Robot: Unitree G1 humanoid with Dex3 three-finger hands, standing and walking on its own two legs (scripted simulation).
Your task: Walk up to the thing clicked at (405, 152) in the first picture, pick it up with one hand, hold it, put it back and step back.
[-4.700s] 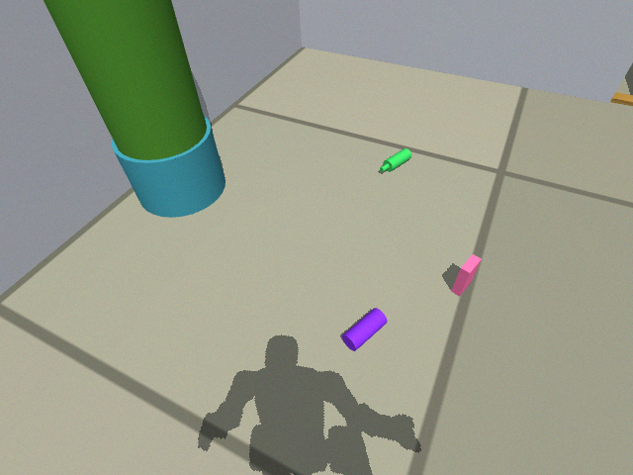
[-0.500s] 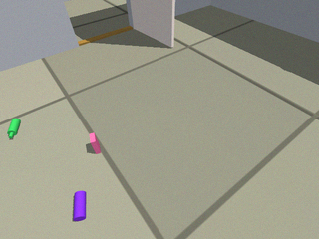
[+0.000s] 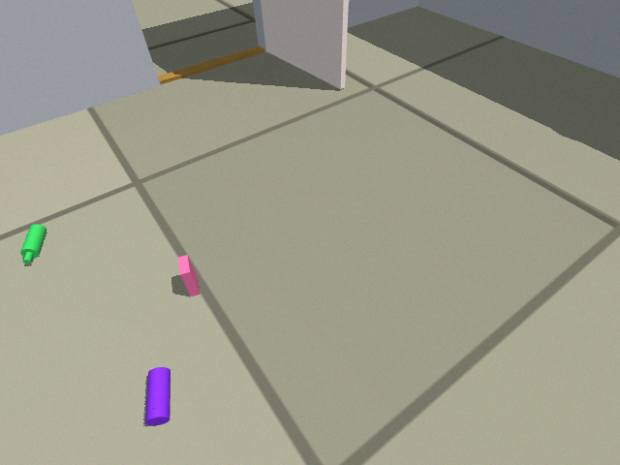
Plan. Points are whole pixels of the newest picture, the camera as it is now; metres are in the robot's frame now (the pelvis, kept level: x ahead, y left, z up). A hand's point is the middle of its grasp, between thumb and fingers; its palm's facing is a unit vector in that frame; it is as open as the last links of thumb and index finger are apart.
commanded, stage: stand
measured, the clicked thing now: (32, 244) +1.10 +1.29 -0.75
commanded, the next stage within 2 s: walk up in 1.56 s
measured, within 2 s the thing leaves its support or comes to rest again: neither
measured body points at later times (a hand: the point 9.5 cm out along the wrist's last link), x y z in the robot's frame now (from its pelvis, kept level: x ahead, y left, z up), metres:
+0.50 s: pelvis +0.01 +0.00 +0.00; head +0.03 +0.00 +0.45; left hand +0.09 +0.30 -0.13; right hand +0.10 -0.30 -0.13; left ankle +0.02 +0.11 -0.75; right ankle +0.01 -0.14 -0.75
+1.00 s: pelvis +0.01 +0.00 +0.00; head +0.02 +0.01 +0.45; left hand +0.08 +0.30 -0.14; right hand +0.10 -0.30 -0.13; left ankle +0.02 +0.11 -0.75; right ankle +0.01 -0.14 -0.75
